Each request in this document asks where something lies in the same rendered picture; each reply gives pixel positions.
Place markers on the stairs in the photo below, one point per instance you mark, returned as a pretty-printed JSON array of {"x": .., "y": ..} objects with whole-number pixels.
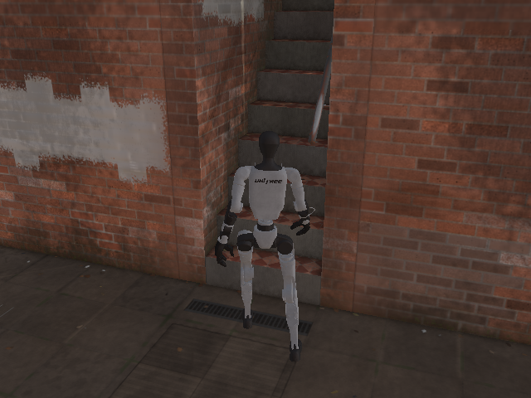
[{"x": 287, "y": 93}]

